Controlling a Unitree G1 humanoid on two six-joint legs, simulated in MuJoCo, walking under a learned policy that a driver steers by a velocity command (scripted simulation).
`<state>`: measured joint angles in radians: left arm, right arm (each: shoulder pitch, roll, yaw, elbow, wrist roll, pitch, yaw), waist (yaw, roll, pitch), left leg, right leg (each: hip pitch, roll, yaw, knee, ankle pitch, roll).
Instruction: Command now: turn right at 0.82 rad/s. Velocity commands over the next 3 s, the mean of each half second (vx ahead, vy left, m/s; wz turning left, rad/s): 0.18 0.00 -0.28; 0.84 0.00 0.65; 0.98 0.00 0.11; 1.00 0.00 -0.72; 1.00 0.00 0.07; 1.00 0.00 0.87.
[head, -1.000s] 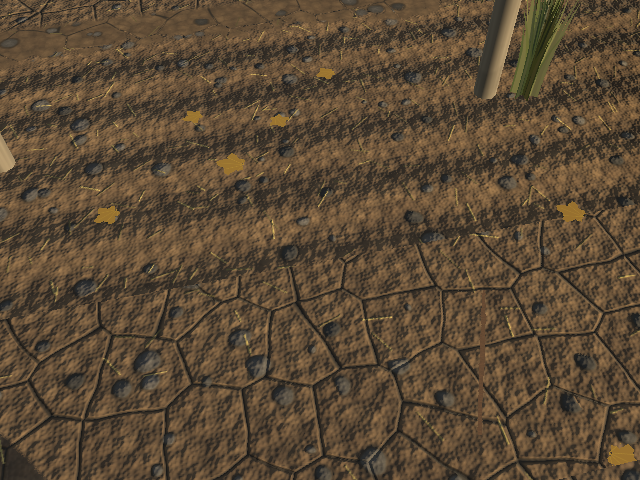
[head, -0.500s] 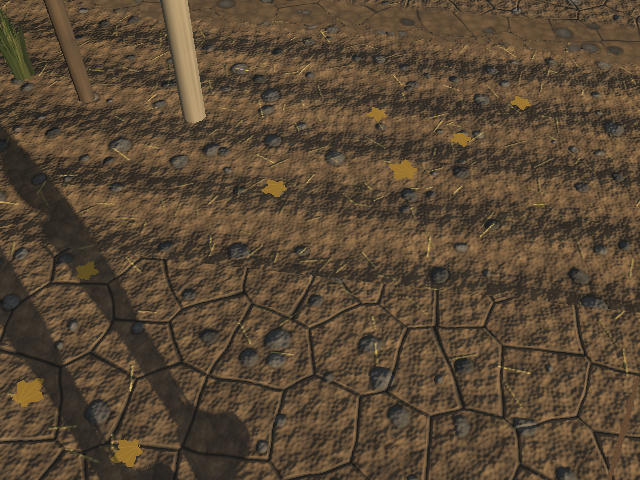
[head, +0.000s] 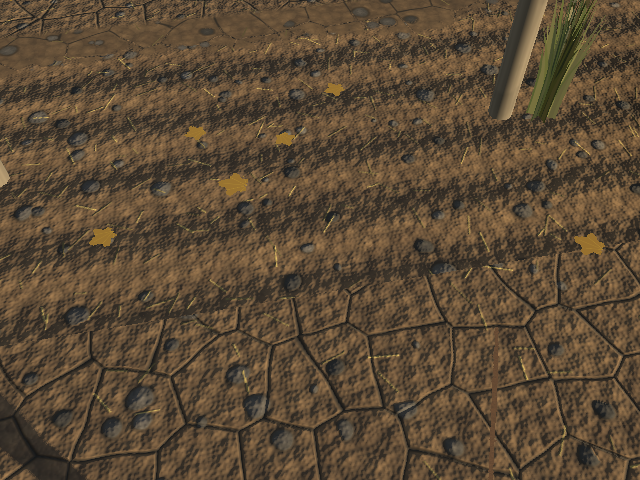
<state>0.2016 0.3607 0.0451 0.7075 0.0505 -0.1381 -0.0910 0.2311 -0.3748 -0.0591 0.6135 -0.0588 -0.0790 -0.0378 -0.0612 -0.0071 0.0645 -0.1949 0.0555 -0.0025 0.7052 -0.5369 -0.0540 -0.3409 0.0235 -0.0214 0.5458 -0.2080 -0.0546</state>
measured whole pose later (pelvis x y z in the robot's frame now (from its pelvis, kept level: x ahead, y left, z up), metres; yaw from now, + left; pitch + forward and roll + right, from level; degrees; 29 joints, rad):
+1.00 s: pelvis +0.30 +0.05 -0.01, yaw +14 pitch +2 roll +0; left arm -0.02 0.33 0.07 0.67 0.03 0.01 -0.06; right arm 0.59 -0.31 -0.07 0.85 -0.02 -0.05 -0.01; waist -0.12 -0.03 -0.03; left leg 0.08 -0.13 -0.26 0.42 -0.51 0.12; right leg -0.66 -0.04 0.07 0.66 0.21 0.01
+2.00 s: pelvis +1.26 +0.13 -0.19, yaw -7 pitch -1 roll +3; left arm 0.04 0.31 0.05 0.74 0.01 -0.02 -0.06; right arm 0.46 -0.25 -0.04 0.99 -0.03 -0.06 -0.02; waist 0.00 -0.03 0.06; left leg 0.17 0.04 0.27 0.79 -0.35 -0.02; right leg -0.53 0.07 -0.16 0.69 -0.17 -0.22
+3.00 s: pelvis +2.22 +0.04 -0.15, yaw +24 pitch +3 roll -2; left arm 0.25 0.30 0.03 0.76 0.05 -0.08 0.02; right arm 0.25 -0.38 -0.09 0.77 -0.02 -0.02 0.03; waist -0.01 0.05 0.01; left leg -0.50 -0.01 -0.02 1.32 -0.30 0.11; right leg -0.25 -0.03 -0.09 0.47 -0.26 0.03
